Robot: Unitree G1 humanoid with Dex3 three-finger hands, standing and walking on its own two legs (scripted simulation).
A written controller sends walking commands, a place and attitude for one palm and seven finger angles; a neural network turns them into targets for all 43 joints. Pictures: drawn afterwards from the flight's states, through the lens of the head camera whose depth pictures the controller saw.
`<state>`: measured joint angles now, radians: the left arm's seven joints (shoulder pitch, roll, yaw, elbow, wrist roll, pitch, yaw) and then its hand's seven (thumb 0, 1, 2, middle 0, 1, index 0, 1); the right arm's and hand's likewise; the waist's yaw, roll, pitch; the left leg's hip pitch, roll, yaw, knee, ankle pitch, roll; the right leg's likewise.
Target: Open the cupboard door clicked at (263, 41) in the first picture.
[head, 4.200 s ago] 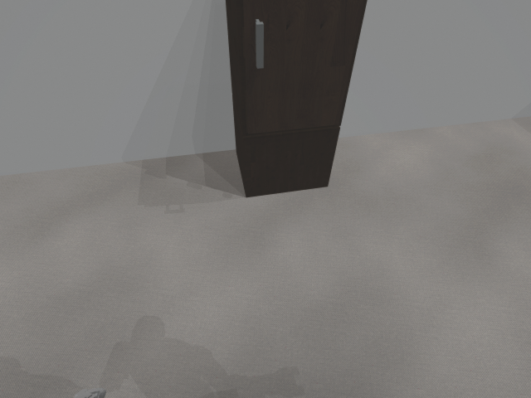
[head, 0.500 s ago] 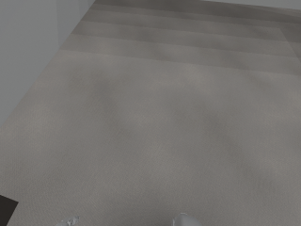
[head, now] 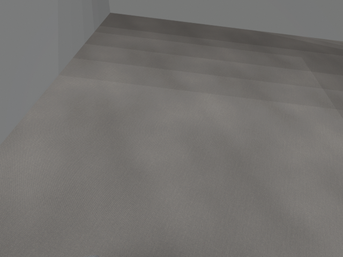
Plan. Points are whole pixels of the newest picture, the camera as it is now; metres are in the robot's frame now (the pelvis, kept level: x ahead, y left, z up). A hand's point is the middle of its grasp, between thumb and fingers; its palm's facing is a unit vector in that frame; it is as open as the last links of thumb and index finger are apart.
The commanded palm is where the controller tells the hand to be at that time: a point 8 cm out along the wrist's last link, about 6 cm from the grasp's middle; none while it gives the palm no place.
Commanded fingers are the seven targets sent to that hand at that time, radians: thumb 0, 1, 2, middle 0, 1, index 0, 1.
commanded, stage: turn to face it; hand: left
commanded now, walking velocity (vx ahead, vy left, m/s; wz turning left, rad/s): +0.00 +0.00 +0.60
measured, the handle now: out of the picture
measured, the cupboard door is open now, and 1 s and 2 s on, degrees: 0 0 0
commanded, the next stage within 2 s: none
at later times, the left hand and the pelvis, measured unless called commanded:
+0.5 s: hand out of the picture -0.01 +0.16 -0.14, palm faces +0.31 -0.90 -0.29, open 7.4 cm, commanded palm none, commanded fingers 0.00 0.90 0.90 -0.20 -0.30 -0.20 -0.30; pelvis -0.03 -0.06 +0.01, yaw +18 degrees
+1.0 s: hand out of the picture -0.13 +0.20 -0.16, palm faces +0.61 -0.75 -0.27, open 7.4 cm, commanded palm none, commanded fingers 0.00 0.90 0.90 -0.20 -0.30 -0.20 -0.30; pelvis -0.06 -0.03 +0.01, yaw +35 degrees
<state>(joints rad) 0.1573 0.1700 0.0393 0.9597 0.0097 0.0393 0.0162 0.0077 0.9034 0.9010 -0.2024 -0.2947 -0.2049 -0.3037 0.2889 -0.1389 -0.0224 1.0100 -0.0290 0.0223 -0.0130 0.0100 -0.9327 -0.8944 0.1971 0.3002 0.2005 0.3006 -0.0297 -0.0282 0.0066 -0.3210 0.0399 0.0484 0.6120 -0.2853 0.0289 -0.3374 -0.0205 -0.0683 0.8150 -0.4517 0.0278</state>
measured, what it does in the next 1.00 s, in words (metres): steps on the spot, turning left: right foot, then left foot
